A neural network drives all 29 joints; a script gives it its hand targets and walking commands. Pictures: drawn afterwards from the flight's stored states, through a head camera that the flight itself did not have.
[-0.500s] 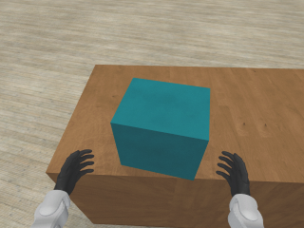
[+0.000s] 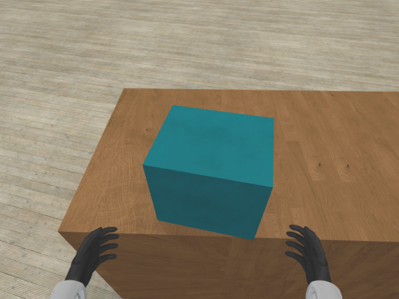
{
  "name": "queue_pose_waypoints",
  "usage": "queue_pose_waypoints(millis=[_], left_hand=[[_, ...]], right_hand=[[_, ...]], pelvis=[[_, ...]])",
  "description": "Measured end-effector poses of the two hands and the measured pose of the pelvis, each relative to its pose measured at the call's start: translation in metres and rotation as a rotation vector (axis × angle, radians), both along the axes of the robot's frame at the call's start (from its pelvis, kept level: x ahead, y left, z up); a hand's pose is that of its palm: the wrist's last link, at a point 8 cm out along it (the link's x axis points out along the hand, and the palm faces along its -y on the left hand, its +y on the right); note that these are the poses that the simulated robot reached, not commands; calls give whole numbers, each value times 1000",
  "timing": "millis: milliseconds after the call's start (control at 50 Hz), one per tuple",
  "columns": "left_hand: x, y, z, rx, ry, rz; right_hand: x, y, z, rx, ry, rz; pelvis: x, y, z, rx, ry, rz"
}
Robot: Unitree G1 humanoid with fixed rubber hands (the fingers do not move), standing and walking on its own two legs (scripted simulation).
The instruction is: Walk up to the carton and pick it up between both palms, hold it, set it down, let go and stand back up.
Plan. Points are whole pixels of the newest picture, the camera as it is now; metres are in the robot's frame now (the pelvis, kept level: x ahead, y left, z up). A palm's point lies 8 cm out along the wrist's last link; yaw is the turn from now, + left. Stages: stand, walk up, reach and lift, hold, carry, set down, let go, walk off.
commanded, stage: set down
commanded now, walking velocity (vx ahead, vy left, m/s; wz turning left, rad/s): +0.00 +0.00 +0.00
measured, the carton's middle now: (212, 172) +0.39 +0.00 +0.01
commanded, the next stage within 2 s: let go in 0.84 s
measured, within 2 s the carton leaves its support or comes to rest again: neither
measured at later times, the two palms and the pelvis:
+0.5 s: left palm (95, 280) +0.17 +0.24 -0.05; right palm (316, 284) +0.17 -0.20 -0.06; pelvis +0.01 +0.00 +0.00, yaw -1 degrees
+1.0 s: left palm (106, 284) +0.17 +0.22 -0.07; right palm (327, 291) +0.16 -0.23 -0.08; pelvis +0.02 -0.01 +0.00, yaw -1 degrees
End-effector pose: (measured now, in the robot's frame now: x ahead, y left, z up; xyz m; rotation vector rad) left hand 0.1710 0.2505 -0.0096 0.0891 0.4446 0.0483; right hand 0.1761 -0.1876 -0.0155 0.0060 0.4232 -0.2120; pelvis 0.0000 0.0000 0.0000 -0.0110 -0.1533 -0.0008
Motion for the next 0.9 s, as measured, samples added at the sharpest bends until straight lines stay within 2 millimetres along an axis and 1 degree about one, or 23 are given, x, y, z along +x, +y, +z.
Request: queue_pose_waypoints(millis=[280,420,680,900], left_hand=[[1,-7,-27,31,155,15],[0,-10,-37,49,227,25],[-6,-14,-56,70,345,52],[-5,-24,-64,72,390,61]], right_hand=[[-5,-5,-23,-60,114,66],[-8,-7,-34,-83,170,100],[-13,-25,-52,-121,263,125],[-16,-36,-60,-121,304,133]], pelvis=[[7,2,3,1,-2,-13],[11,3,4,0,-1,-17],[15,2,5,1,10,-22],[16,-3,5,4,26,-21]])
